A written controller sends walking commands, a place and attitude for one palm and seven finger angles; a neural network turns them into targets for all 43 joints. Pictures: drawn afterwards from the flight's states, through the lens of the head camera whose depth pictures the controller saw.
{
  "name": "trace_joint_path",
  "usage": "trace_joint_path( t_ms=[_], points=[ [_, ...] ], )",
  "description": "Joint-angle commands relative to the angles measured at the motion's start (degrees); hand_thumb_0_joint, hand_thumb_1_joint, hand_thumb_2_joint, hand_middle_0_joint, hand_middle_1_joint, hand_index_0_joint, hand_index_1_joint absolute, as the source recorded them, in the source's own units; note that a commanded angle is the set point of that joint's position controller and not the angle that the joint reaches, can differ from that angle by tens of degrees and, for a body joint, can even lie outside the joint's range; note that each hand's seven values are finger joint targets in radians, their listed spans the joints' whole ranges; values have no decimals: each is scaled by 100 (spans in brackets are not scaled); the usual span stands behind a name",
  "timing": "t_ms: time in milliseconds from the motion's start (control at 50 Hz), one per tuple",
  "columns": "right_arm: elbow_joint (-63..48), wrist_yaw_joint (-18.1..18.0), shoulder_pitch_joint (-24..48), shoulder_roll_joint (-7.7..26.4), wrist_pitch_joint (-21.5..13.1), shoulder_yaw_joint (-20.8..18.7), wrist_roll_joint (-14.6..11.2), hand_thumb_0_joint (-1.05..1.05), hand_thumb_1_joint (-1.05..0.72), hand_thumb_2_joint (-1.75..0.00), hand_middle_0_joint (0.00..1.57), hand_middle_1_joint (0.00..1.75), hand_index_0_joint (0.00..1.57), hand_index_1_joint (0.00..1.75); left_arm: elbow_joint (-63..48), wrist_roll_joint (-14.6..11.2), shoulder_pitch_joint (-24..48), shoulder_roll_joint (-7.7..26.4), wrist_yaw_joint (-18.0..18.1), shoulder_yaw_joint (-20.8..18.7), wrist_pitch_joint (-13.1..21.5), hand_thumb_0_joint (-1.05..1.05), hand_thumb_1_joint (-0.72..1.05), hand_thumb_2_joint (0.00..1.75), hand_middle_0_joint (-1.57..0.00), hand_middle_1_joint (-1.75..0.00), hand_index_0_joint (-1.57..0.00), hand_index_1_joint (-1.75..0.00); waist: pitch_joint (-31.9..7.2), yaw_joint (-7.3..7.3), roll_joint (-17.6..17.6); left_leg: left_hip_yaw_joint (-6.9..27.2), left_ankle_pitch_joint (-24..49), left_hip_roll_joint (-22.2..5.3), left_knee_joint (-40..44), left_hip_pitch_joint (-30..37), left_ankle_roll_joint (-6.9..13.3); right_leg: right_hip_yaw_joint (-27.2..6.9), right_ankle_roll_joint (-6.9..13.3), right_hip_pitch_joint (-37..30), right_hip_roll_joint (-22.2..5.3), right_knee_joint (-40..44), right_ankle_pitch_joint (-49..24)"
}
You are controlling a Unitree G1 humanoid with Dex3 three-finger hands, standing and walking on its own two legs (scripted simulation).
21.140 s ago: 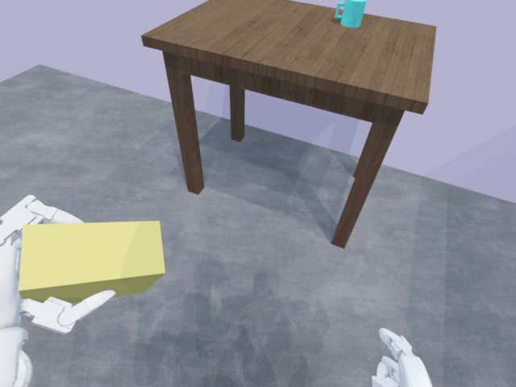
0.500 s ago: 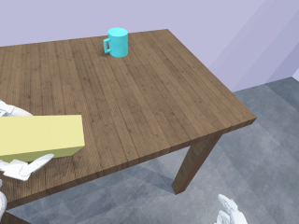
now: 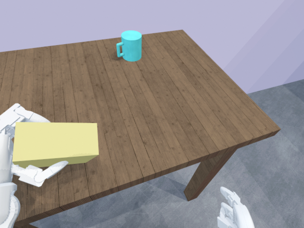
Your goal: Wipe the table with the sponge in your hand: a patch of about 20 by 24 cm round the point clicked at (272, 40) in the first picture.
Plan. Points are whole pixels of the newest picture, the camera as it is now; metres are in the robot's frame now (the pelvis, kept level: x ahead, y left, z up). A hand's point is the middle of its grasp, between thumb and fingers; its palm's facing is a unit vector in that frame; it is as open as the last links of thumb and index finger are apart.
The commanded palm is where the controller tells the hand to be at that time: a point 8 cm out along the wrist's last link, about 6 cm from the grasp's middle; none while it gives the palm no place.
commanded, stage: come to a stop and stand still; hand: left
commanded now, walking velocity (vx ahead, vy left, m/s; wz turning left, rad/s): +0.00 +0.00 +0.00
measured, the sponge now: (69, 145) +0.24 +0.20 +0.13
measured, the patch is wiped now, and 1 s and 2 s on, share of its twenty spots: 0.00 0.00 0.00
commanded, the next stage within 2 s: look again from close up in 0.44 s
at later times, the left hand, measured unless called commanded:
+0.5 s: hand (43, 149) +0.22 +0.24 +0.15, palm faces +0.41 -0.84 -0.36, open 10.4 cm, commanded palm +0.16 +0.27 +0.17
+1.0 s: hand (52, 148) +0.22 +0.23 +0.15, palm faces +0.38 -0.85 -0.37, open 10.4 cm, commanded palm +0.16 +0.26 +0.17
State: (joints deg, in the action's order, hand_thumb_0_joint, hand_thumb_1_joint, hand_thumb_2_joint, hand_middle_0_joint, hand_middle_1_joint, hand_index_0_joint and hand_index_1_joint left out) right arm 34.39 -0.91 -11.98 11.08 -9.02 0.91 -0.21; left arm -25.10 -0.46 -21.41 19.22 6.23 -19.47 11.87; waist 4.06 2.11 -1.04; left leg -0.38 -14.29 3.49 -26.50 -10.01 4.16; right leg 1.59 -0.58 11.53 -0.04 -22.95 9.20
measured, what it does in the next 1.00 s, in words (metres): stands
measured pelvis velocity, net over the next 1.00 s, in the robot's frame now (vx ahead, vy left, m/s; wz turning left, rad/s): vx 0.00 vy -0.02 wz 0.01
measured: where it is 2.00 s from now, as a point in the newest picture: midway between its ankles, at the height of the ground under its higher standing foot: outside the picture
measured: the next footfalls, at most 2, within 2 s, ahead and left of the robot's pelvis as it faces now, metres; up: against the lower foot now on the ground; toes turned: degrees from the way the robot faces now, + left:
none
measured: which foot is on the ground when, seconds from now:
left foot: down 0.00-1.00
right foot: down 0.00-1.00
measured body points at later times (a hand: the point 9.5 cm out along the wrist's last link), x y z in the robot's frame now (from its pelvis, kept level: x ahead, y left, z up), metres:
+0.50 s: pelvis +0.01 -0.01 +0.00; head +0.03 +0.00 +0.45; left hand +0.19 +0.28 +0.17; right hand +0.20 -0.23 -0.07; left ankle +0.00 +0.07 -0.74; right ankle +0.04 -0.13 -0.74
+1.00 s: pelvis +0.00 -0.02 +0.00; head +0.03 +0.00 +0.45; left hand +0.20 +0.27 +0.17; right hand +0.17 -0.25 -0.08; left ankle +0.00 +0.07 -0.74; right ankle +0.04 -0.13 -0.74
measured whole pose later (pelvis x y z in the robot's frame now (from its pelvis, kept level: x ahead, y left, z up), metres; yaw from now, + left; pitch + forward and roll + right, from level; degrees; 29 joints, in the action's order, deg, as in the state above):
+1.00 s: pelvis +0.00 -0.02 +0.00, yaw +0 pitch -1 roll -1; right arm 34.3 -2.3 -12.4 11.5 -6.8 0.4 -0.7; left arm -27.1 -1.7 -25.1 20.1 7.3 -19.0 9.4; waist 4.1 0.8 -0.9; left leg 0.6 -13.7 2.2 -25.2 -10.2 2.7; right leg 2.5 0.9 11.4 1.2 -21.2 8.6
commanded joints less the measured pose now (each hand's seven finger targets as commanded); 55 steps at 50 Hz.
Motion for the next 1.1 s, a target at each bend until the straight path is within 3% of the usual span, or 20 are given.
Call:
trace_joint_path(
  t_ms=[0,40,60,180,260,340,360,540,560,600,740,760,940,960,980,1000,1020,1040,1060,1080],
  points=[
    [-951,-50,478,794,-218,-324,-46,0,-90,-90,20,30,20,30,-1423,-121,454,1008,115,-549,340,0,10,130,-120,-160,-120,-160,-987,-58,424,634,1609,-745,630,-302,-543,-248,173,-1003,-228,-68,-1099],
    [-957,-56,610,744,-196,-298,-77,0,-90,-90,20,30,20,30,-1535,-135,302,1174,150,-743,341,0,10,130,-120,-160,-120,-160,-1116,-51,593,567,1749,-718,584,-161,-553,-275,173,-989,-222,-102,-1149],
    [-972,-59,526,728,-149,-288,-47,0,-90,-90,20,30,20,30,-1483,-172,188,1006,132,-621,348,0,10,130,-120,-160,-120,-160,-1098,-58,489,629,1867,-739,575,-220,-565,-181,178,-1047,-238,-98,-1165],
    [-1061,-69,532,720,-82,-330,-72,0,-90,-90,20,30,20,30,-1794,-229,-155,1160,137,-776,356,0,10,130,-120,-160,-120,-160,-1266,-67,589,653,2638,-806,373,-14,-663,-158,225,-1117,-315,-165,-1537],
    [-1008,-90,495,753,-14,-319,-69,0,-90,-90,20,30,20,30,-1531,-264,-318,922,142,-622,292,0,10,130,-120,-160,-120,-160,-1161,-108,506,614,2319,-783,422,-66,-641,-179,228,-1013,-332,-97,-1442],
    [-998,-122,612,732,-2,-319,-107,0,-90,-90,20,30,20,30,-1458,-241,-213,1037,174,-687,225,0,10,130,-120,-160,-120,-160,-1102,-107,453,572,1871,-789,444,-46,-553,-343,215,-912,-365,7,-1344],
    [-987,-137,523,743,39,-303,-77,0,-90,-90,20,30,20,30,-1367,-257,-148,876,161,-519,217,0,10,130,-120,-160,-120,-160,-1021,-114,412,611,1696,-784,504,-150,-539,-265,212,-916,-391,41,-1206],
    [-1001,-188,672,741,-44,-294,-96,0,-90,-90,20,30,20,30,-1604,-199,306,1122,247,-616,182,0,10,130,-120,-160,-120,-160,-824,-81,449,678,478,-748,748,-346,-322,-534,213,-800,-389,289,-448],
    [-995,-195,611,720,-13,-261,-64,0,-90,-90,20,30,20,30,-1473,-218,281,952,238,-489,188,0,10,130,-120,-160,-120,-160,-825,-79,450,688,375,-757,791,-443,-305,-443,200,-868,-411,307,-327],
    [-1015,-186,589,751,-28,-294,-70,0,-90,-90,20,30,20,30,-1500,-205,289,1012,241,-538,186,0,10,130,-120,-160,-120,-160,-745,-78,463,717,266,-757,797,-535,-301,-517,220,-855,-425,364,-260],
    [-993,-168,618,742,-32,-294,-102,0,-90,-90,20,30,20,30,-1322,-210,11,1039,236,-626,138,0,10,130,-120,-160,-120,-160,-703,-101,289,652,47,-741,766,-491,-267,-586,202,-637,-385,533,71],
    [-990,-170,557,745,-7,-263,-73,0,-90,-90,20,30,20,30,-1251,-226,35,858,213,-454,141,0,10,130,-120,-160,-120,-160,-670,-117,383,704,-26,-737,851,-587,-271,-498,199,-667,-370,509,182],
    [-957,-183,624,746,-125,-296,-107,0,-90,-90,20,30,20,30,-1650,-201,61,1191,264,-706,176,0,10,130,-120,-160,-120,-160,-969,-82,544,679,480,-767,768,-418,-287,-500,198,-926,-365,269,-476],
    [-954,-179,549,747,-104,-272,-68,0,-90,-90,20,30,20,30,-1582,-228,30,990,240,-540,186,0,10,130,-120,-160,-120,-160,-974,-85,460,724,606,-761,795,-491,-299,-406,201,-1008,-358,234,-523],
    [-883,-149,-291,922,-371,-202,218,0,-90,-90,20,30,20,30,-3190,800,6160,5891,194,-3975,914,0,10,130,-120,-160,-120,-160,-348,-64,228,368,1290,-821,-26,-1151,-123,-498,-69,-108,-303,262,-424],
    [-576,-117,301,216,-367,6,38,0,-90,-90,20,30,20,30,350,158,2825,2182,-83,-1667,692,0,10,130,-120,-160,-120,-160,-1521,-97,209,425,1337,-553,196,-195,-183,-440,346,-169,-629,167,-272],
    [-848,-130,292,562,-454,-259,18,0,-90,-90,20,30,20,30,43,-113,1098,1749,-80,-1301,681,0,10,130,-120,-160,-120,-160,-1021,143,395,473,1200,-607,237,-175,-355,-1044,389,-401,-493,433,-747],
    [-851,-6,354,676,-471,-276,-109,0,-90,-90,20,30,20,30,450,-294,434,722,-111,-562,535,0,10,130,-120,-160,-120,-160,-1285,16,1069,255,1180,-597,245,142,-396,-833,435,-553,-497,115,-767],
    [-887,38,166,825,-411,-348,-80,0,-90,-90,20,30,20,30,-300,-278,785,1036,-124,-604,602,0,10,130,-120,-160,-120,-160,-1377,-30,1262,395,1111,-645,359,-193,-385,-683,361,-747,-482,-64,-672],
    [-880,97,277,853,-407,-347,-70,0,-90,-90,20,30,20,30,-547,-307,564,950,-140,-517,648,0,10,130,-120,-160,-120,-160,-1304,0,1188,469,1024,-715,468,-401,-346,-621,317,-838,-429,-102,-578]
  ],
)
